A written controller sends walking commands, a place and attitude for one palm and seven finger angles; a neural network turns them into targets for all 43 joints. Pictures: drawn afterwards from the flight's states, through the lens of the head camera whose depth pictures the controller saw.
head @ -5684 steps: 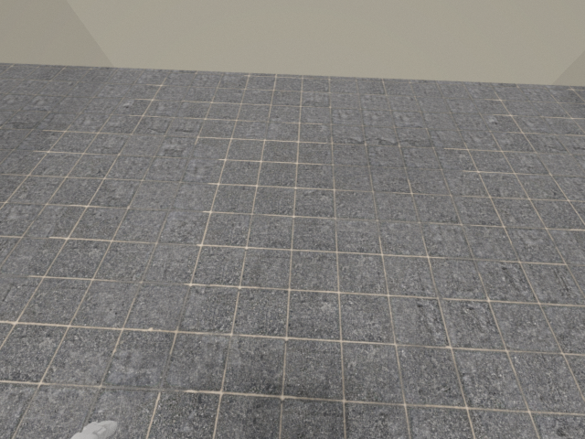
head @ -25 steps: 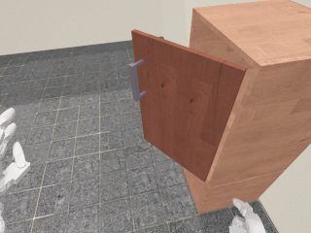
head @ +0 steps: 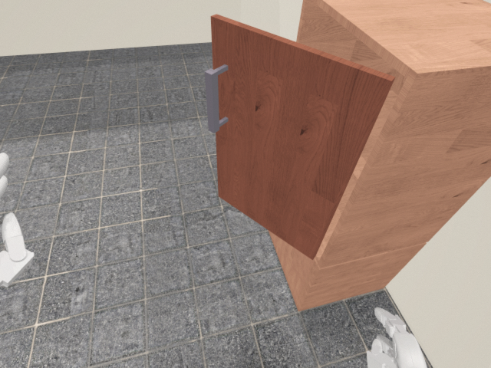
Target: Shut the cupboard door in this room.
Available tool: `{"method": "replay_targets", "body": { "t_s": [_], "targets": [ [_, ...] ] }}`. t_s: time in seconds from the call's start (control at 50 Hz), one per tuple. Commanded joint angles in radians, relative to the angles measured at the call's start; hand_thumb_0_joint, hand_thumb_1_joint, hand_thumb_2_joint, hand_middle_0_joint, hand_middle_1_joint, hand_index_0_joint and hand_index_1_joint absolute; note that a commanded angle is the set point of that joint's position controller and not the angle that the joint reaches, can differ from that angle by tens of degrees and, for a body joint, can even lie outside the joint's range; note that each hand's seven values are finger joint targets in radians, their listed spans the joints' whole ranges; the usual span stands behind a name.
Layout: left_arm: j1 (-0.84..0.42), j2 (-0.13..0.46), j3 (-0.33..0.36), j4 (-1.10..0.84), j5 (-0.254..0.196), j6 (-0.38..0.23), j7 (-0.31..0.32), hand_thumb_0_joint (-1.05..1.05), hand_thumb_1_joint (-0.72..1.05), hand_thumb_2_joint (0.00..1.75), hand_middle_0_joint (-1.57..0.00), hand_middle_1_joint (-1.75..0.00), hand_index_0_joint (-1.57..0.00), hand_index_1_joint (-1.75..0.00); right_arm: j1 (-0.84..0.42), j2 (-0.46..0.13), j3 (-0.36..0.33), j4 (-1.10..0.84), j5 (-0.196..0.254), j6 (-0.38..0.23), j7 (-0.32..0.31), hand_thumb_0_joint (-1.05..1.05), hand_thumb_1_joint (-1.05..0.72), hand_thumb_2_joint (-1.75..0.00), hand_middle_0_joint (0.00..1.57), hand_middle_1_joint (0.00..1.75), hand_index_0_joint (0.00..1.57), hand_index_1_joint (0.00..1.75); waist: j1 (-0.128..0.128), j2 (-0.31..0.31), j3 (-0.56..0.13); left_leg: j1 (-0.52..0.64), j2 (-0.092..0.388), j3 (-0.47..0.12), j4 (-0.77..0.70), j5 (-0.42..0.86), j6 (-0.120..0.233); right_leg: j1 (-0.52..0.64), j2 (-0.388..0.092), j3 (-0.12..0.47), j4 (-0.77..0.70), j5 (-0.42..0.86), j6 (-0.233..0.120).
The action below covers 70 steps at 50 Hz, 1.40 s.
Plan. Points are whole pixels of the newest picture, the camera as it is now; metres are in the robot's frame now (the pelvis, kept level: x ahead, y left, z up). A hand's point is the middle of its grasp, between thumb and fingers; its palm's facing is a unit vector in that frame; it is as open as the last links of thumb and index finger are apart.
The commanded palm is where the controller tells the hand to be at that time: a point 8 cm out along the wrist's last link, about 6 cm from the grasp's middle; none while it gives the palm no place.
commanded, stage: step back with the hand held close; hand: left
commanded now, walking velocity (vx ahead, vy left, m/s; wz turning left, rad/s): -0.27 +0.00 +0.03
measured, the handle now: (218, 99) +0.67 +0.12 +0.08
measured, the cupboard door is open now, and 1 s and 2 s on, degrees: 36 36 36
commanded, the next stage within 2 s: stop stepping back and stand still in 0.94 s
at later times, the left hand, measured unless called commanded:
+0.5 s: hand (1, 305) +0.14 +0.26 +0.18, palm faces +0.47 -0.76 -0.45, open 7.4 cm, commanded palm +0.07 +0.30 +0.19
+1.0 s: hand out of the picture +0.06 +0.22 +0.18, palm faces +0.28 -0.84 -0.45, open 7.4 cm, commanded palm -0.02 +0.28 +0.19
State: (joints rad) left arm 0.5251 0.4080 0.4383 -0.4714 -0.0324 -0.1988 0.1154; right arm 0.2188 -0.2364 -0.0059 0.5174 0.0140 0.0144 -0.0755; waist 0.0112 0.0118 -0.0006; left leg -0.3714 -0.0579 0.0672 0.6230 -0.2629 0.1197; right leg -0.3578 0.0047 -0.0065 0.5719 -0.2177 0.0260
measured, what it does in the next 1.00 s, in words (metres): walks backwards: right foot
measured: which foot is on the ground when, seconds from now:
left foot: down 0.00-1.00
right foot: down 0.00-0.58, up 0.60-0.82, down 0.84-1.00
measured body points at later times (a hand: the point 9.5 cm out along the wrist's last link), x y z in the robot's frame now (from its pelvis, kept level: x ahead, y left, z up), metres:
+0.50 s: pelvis -0.05 -0.01 -0.01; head -0.04 +0.02 +0.43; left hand +0.11 +0.30 +0.20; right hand +0.12 -0.25 -0.08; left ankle +0.04 +0.04 -0.72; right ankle +0.04 -0.15 -0.72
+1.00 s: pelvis -0.16 -0.02 +0.00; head -0.11 +0.02 +0.44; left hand +0.04 +0.26 +0.21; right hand +0.06 -0.23 -0.06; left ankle +0.04 +0.05 -0.72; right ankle -0.24 -0.16 -0.72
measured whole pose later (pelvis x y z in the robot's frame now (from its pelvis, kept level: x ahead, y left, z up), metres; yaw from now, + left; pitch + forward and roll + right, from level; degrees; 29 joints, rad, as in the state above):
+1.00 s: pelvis -0.16 -0.02 +0.00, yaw +0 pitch +2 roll -6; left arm 0.47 0.49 0.44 -0.61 -0.08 -0.29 0.07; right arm 0.06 -0.14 0.00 0.58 0.00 -0.09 -0.04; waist -0.02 0.02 0.05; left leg -0.56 0.09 0.09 0.39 0.10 0.08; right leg -0.13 0.10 -0.01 0.46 -0.37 0.01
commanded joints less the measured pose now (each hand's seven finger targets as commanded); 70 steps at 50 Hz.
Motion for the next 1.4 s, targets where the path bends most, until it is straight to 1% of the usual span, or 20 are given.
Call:
{"method": "replay_targets", "body": {
  "t_s": [0.0,0.1,0.32,0.4,0.48,0.52,0.58,0.66,0.72,0.8,0.86,0.92,0.96,1.0,1.04,1.12,1.16,1.24,1.3,1.38],
  "targets": [
    [-0.112,0.211,0.152,-0.257,0.014,-0.087,0.027,0.00,0.90,0.90,-0.20,-0.30,-0.20,-0.30,-0.097,-0.159,-0.063,-0.146,-0.006,-0.083,-0.013,0.00,-0.90,-0.90,0.20,0.30,0.20,0.30,-0.005,0.099,-0.073,-0.412,0.235,-0.311,-0.364,-0.410,0.015,0.400,0.004,0.085,0.132,0.088,-0.019],
    [-0.115,0.205,0.167,-0.237,0.026,-0.103,0.024,0.00,0.90,0.90,-0.20,-0.30,-0.20,-0.30,-0.092,-0.155,-0.064,-0.134,-0.014,-0.107,-0.008,0.00,-0.90,-0.90,0.20,0.30,0.20,0.30,-0.001,0.119,-0.055,-0.456,0.267,-0.339,-0.377,-0.448,0.026,0.424,0.032,0.075,0.186,0.070,-0.013],
    [-0.113,0.186,0.161,-0.244,0.024,-0.140,0.016,0.00,0.90,0.90,-0.20,-0.30,-0.20,-0.30,-0.092,-0.134,-0.067,-0.118,-0.016,-0.108,0.005,0.00,-0.90,-0.90,0.20,0.30,0.20,0.30,-0.013,0.035,-0.063,-0.490,0.205,-0.286,-0.240,-0.481,0.006,0.335,-0.023,0.204,0.126,-0.007,-0.054],
    [-0.102,0.223,0.191,-0.262,0.025,-0.150,0.027,0.00,0.90,0.90,-0.20,-0.30,-0.20,-0.30,-0.080,-0.131,-0.072,-0.111,-0.022,-0.106,0.010,0.00,-0.90,-0.90,0.20,0.30,0.20,0.30,-0.018,-0.001,-0.067,-0.383,0.149,-0.251,-0.121,-0.406,-0.027,0.178,-0.098,0.300,-0.002,-0.085,-0.093],
    [-0.064,0.213,0.173,-0.270,0.011,-0.161,0.037,0.00,0.90,0.90,-0.20,-0.30,-0.20,-0.30,-0.070,-0.117,-0.068,-0.105,-0.017,-0.103,0.016,0.00,-0.90,-0.90,0.20,0.30,0.20,0.30,-0.034,-0.017,-0.091,-0.230,0.129,-0.228,-0.101,-0.333,-0.043,0.039,-0.104,0.259,-0.076,-0.149,-0.087],
    [-0.052,0.206,0.179,-0.288,0.014,-0.168,0.042,0.00,0.90,0.90,-0.20,-0.30,-0.20,-0.30,-0.073,-0.124,-0.071,-0.105,-0.015,-0.111,0.009,0.00,-0.90,-0.90,0.20,0.30,0.20,0.30,-0.034,0.069,-0.105,-0.291,0.178,-0.281,-0.212,-0.394,-0.021,0.126,-0.040,0.179,0.019,-0.100,-0.063],
    [-0.061,0.211,0.214,-0.280,0.015,-0.171,0.037,0.00,0.90,0.90,-0.20,-0.30,-0.20,-0.30,-0.101,-0.140,-0.079,-0.099,-0.023,-0.134,-0.005,0.00,-0.90,-0.90,0.20,0.30,0.20,0.30,-0.012,0.220,-0.128,-0.523,0.357,-0.434,-0.439,-0.518,0.044,0.385,0.084,0.057,0.331,-0.018,-0.013],
    [-0.033,0.182,0.181,-0.246,-0.003,-0.168,0.015,0.00,0.90,0.90,-0.20,-0.30,-0.20,-0.30,-0.095,-0.122,-0.081,-0.073,-0.027,-0.161,0.006,0.00,-0.90,-0.90,0.20,0.30,0.20,0.30,-0.006,0.185,-0.073,-0.375,0.369,-0.379,-0.471,-0.448,0.012,0.278,0.109,0.018,0.289,-0.236,-0.025],
    [-0.067,0.151,0.105,-0.281,-0.036,-0.179,0.009,0.00,0.90,0.90,-0.20,-0.30,-0.20,-0.30,-0.082,-0.093,-0.068,-0.010,-0.034,-0.188,0.018,0.00,-0.90,-0.90,0.20,0.30,0.20,0.30,-0.008,0.148,-0.131,0.027,0.342,-0.344,-0.414,-0.143,-0.054,0.108,0.058,0.029,-0.066,-0.281,-0.033],
    [-0.137,0.196,0.098,-0.305,-0.017,-0.181,0.017,0.00,0.90,0.90,-0.20,-0.30,-0.20,-0.30,-0.078,-0.105,-0.073,0.046,-0.038,-0.192,0.019,0.00,-0.90,-0.90,0.20,0.30,0.20,0.30,0.012,0.152,-0.300,0.392,0.286,-0.193,-0.214,0.469,-0.126,0.071,0.010,0.059,-0.301,-0.018,-0.037],
    [-0.173,0.209,0.108,-0.351,-0.025,-0.171,0.017,0.00,0.90,0.90,-0.20,-0.30,-0.20,-0.30,-0.098,-0.096,-0.084,0.009,-0.021,-0.181,0.016,0.00,-0.90,-0.90,0.20,0.30,0.20,0.30,-0.003,0.139,-0.407,0.569,0.242,-0.098,-0.176,0.637,-0.130,0.022,0.036,0.005,-0.228,0.108,-0.011],
    [0.044,0.264,0.199,-0.353,-0.067,-0.143,-0.007,0.00,0.90,0.90,-0.20,-0.30,-0.20,-0.30,-0.153,-0.075,-0.074,-0.079,-0.003,-0.151,0.021,0.00,-0.90,-0.90,0.20,0.30,0.20,0.30,0.007,0.088,-0.393,0.441,0.238,-0.118,-0.256,0.292,-0.101,0.051,0.057,-0.028,-0.157,-0.060,0.004],
    [0.102,0.299,0.245,-0.337,-0.086,-0.141,-0.011,0.00,0.90,0.90,-0.20,-0.30,-0.20,-0.30,-0.181,-0.071,-0.060,-0.104,-0.007,-0.122,0.014,0.00,-0.90,-0.90,0.20,0.30,0.20,0.30,-0.005,0.097,-0.257,0.277,0.196,-0.070,-0.223,-0.046,-0.144,-0.025,0.001,-0.007,-0.243,-0.249,-0.051],
    [0.120,0.337,0.266,-0.303,-0.089,-0.135,0.000,0.00,0.90,0.90,-0.20,-0.30,-0.20,-0.30,-0.153,-0.068,-0.060,-0.081,-0.013,-0.112,0.000,0.00,-0.90,-0.90,0.20,0.30,0.20,0.30,-0.019,-0.084,-0.153,0.340,0.094,-0.053,0.131,-0.079,-0.194,-0.352,-0.195,0.156,-0.403,-0.433,-0.151],
    [0.100,0.280,0.206,-0.234,-0.064,-0.091,0.014,0.00,0.90,0.90,-0.20,-0.30,-0.20,-0.30,-0.116,-0.050,-0.048,-0.040,-0.029,-0.095,-0.009,0.00,-0.90,-0.90,0.20,0.30,0.20,0.30,-0.033,-0.152,-0.019,0.178,0.071,-0.102,0.354,-0.076,-0.175,-0.391,-0.326,0.268,-0.405,-0.293,-0.224],
    [-0.220,0.207,0.070,-0.101,-0.012,-0.043,0.046,0.00,0.90,0.90,-0.20,-0.30,-0.20,-0.30,-0.087,-0.107,-0.025,-0.012,-0.016,-0.112,-0.037,0.00,-0.90,-0.90,0.20,0.30,0.20,0.30,-0.059,0.006,0.144,0.071,0.123,-0.160,-0.093,0.028,-0.116,-0.176,-0.120,0.070,-0.202,-0.099,-0.077],
    [-0.229,0.192,0.040,-0.113,-0.008,-0.052,0.051,0.00,0.90,0.90,-0.20,-0.30,-0.20,-0.30,-0.090,-0.133,-0.038,-0.035,0.011,-0.144,-0.044,0.00,-0.90,-0.90,0.20,0.30,0.20,0.30,-0.018,0.072,0.055,0.062,0.184,-0.241,-0.234,0.133,-0.077,0.012,0.002,0.037,-0.148,-0.001,-0.026],
    [-0.157,0.185,0.057,-0.333,-0.013,-0.089,0.039,0.00,0.90,0.90,-0.20,-0.30,-0.20,-0.30,-0.094,-0.116,-0.029,-0.046,-0.009,-0.190,-0.024,0.00,-0.90,-0.90,0.20,0.30,0.20,0.30,-0.013,0.240,-0.116,0.011,0.262,-0.458,-0.538,-0.426,-0.069,0.187,0.069,0.034,0.041,-0.181,-0.025],
    [-0.013,0.241,0.129,-0.404,-0.015,-0.077,0.040,0.00,0.90,0.90,-0.20,-0.30,-0.20,-0.30,-0.076,-0.103,-0.033,-0.053,-0.016,-0.208,-0.003,0.00,-0.90,-0.90,0.20,0.30,0.20,0.30,-0.004,0.208,-0.196,0.031,0.220,-0.335,-0.511,-0.377,-0.098,0.282,0.088,-0.011,-0.073,-0.192,-0.038],
    [0.104,0.238,0.160,-0.306,-0.029,-0.044,0.044,0.00,0.90,0.90,-0.20,-0.30,-0.20,-0.30,-0.060,-0.081,-0.026,-0.042,-0.032,-0.169,0.003,0.00,-0.90,-0.90,0.20,0.30,0.20,0.30,-0.018,0.194,-0.155,-0.022,0.129,-0.174,-0.359,-0.219,-0.145,0.316,0.031,-0.011,-0.239,-0.181,-0.070]
  ]
}}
